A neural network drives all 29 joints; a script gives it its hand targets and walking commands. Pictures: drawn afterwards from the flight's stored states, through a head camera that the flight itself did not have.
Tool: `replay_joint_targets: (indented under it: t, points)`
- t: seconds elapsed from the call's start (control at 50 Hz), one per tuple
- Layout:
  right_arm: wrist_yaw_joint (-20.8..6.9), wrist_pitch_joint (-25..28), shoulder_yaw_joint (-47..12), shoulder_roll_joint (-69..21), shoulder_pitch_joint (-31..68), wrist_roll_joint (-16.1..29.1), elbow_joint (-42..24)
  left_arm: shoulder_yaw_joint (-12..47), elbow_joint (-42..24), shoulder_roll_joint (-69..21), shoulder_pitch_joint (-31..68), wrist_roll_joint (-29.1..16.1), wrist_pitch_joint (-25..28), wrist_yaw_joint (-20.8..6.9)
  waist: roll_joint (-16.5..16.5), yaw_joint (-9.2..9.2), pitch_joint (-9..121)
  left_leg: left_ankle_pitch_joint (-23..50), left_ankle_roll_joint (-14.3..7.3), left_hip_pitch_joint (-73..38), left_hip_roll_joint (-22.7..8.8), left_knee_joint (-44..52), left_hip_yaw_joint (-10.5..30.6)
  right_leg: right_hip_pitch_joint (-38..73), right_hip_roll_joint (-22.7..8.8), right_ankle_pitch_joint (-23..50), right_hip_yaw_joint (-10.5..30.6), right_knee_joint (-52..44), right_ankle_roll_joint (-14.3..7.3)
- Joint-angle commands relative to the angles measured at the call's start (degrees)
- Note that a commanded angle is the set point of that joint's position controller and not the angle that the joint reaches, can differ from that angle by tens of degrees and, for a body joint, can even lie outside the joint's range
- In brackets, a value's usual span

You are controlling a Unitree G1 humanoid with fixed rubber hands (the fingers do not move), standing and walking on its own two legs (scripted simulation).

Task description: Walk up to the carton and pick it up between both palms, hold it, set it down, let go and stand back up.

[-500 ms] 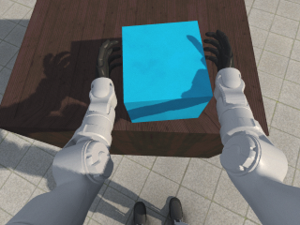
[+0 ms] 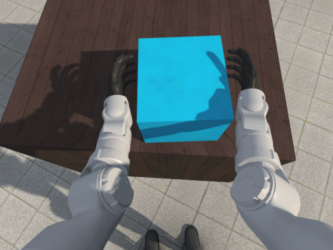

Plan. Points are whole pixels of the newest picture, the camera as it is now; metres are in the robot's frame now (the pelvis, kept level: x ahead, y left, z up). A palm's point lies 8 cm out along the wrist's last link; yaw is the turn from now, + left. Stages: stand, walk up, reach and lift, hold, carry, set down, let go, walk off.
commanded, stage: reach and lift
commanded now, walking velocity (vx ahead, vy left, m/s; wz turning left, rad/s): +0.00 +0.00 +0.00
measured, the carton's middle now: (180, 92) +0.50 -0.06 -0.05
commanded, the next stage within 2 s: none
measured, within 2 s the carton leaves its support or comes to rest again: leaves its support in 1.36 s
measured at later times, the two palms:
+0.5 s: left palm (118, 91) +0.48 +0.10 +0.01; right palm (247, 85) +0.46 -0.20 +0.03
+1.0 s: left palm (118, 92) +0.48 +0.10 +0.01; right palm (247, 88) +0.45 -0.20 +0.03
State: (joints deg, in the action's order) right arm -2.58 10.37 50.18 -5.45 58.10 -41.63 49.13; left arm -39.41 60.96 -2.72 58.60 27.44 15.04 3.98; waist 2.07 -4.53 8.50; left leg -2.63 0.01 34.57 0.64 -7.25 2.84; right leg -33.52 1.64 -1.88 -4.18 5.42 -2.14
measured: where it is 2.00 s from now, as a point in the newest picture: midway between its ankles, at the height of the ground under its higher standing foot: outside the picture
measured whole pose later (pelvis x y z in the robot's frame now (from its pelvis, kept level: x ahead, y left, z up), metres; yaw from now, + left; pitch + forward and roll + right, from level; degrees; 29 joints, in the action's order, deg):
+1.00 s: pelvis +0.01 +0.01 +0.00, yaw +0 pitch +28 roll +0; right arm -3.6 11.3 50.1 -8.6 52.7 -42.4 42.0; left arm -37.9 53.1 -7.0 54.6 30.8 10.9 4.2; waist 1.3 -4.8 6.9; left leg -2.7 -0.3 30.4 0.9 -5.4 3.0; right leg -29.2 1.3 -1.6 -5.0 3.4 -1.5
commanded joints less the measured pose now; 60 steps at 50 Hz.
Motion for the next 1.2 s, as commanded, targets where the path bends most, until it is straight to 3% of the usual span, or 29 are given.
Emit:
replay_joint_targets:
  t: [0.0, 0.06, 0.16, 0.22, 0.36, 0.46, 0.62, 0.72, 0.9, 0.98, 1.04, 1.08, 1.18]
  points:
    - [-5.6, 1.9, -11.5, -23.8, 15.6, -1.6, 6.2, 13.2, 2.0, -23.1, 19.7, 4.8, -2.1, -6.6, 2.5, 0.33, 32.4, 20.0, 0.9, -14.6, -0.4, -4.3, -0.2, 25.4, -2.3, 34.8, -1.2, 9.1, 3.3]
    - [-6.3, 0.8, -10.7, -23.3, 14.6, -1.6, 5.7, 13.7, 1.2, -23.8, 18.7, 4.7, -3.7, -6.7, 3.4, 0.21, 32.6, 19.7, 1.9, -18.4, -0.7, -5.2, 0.0, 20.7, -1.9, 30.1, -2.2, 7.3, 2.7]
    - [-6.8, 0.1, -11.4, -23.2, 14.9, -1.9, 1.8, 14.2, 1.6, -24.3, 17.0, 5.0, -4.9, -7.3, 2.0, 0.36, 34.0, 20.3, 2.0, -17.3, -1.0, -5.6, 0.5, 23.1, -1.7, 33.3, -2.0, 7.9, 3.2]
    - [-6.6, 0.4, -12.8, -24.6, 15.3, -1.7, 1.4, 15.3, 1.0, -25.8, 17.7, 4.5, -4.7, -7.4, 0.6, -0.49, 32.3, 21.6, 1.5, -15.8, -0.8, -5.5, 0.3, 26.0, -2.0, 37.4, -1.7, 9.3, 3.8]
    - [-6.5, 0.1, -14.1, -26.5, 13.2, -2.0, 1.1, 14.5, 0.9, -26.4, 16.5, 4.9, -5.2, -8.6, -2.2, -0.70, 26.7, 18.1, 0.5, -11.2, -0.5, -4.0, 0.7, 31.8, -2.6, 40.1, -1.0, 10.4, 4.1]
    - [-6.3, 2.2, -13.8, -26.7, 13.8, -3.0, 0.5, 15.4, 0.4, -27.1, 16.6, 5.3, -4.1, -8.4, -0.5, -0.75, 30.5, 20.5, 0.8, -11.9, -0.3, -3.6, 0.4, 32.0, -2.5, 41.6, -0.9, 10.5, 4.2]
    - [-5.7, 2.5, -14.3, -29.0, 13.1, -3.0, 1.4, 13.2, 1.2, -26.9, 15.9, 6.8, -3.7, -8.1, -0.8, 0.44, 29.4, 16.0, -0.2, -6.0, 0.2, -0.6, 0.0, 39.0, -3.3, 44.1, -0.2, 11.5, 4.8]
    - [-5.6, 3.8, -14.7, -29.1, 13.0, -2.8, 0.9, 14.8, 0.1, -29.4, 15.8, 6.5, -3.8, -7.7, 1.0, 0.19, 30.8, 22.4, 0.7, -14.8, -0.1, -3.0, 0.5, 30.4, -2.4, 41.0, -1.4, 9.5, 4.4]
    - [-5.7, 4.0, -15.9, -28.4, 12.8, -1.9, 0.3, 16.7, -2.0, -30.6, 15.3, 6.2, -4.4, -6.8, 2.0, 0.40, 32.3, 26.0, 1.9, -20.8, -0.8, -4.5, 0.7, 26.2, -1.6, 38.6, -1.6, 7.6, 3.7]
    - [-5.3, 4.4, -18.8, -30.1, 12.8, -1.1, 1.4, 17.3, 0.4, -31.0, 14.8, 5.7, -4.0, -6.9, -1.2, 0.44, 33.9, 23.2, 0.8, -13.2, -0.3, -3.5, 0.4, 34.4, -2.4, 44.6, -0.5, 9.9, 4.1]
    - [-5.2, 5.1, -19.7, -30.7, 13.8, -1.7, 1.4, 17.3, 1.0, -31.5, 15.5, 5.6, -3.7, -6.9, -1.6, 0.58, 33.4, 22.0, 0.6, -11.3, -0.5, -2.3, 0.6, 37.4, -2.6, 44.6, -0.3, 10.4, 4.2]
    - [-5.0, 5.5, -20.5, -30.4, 14.1, -0.8, 1.0, 17.9, 0.1, -31.9, 15.8, 4.8, -3.4, -6.9, -1.0, 0.41, 33.3, 23.8, 0.5, -13.9, -0.4, -3.0, 0.7, 35.3, -2.7, 45.1, -0.5, 10.3, 4.6]
    - [-4.6, 7.0, -21.6, -29.3, 13.0, 0.9, 2.7, 21.1, -0.7, -33.9, 15.9, 3.6, -2.6, -6.2, 1.5, -1.11, 35.0, 33.8, 2.2, -24.9, -1.6, -7.5, 1.7, 23.4, -1.5, 40.5, -1.2, 7.4, 3.3]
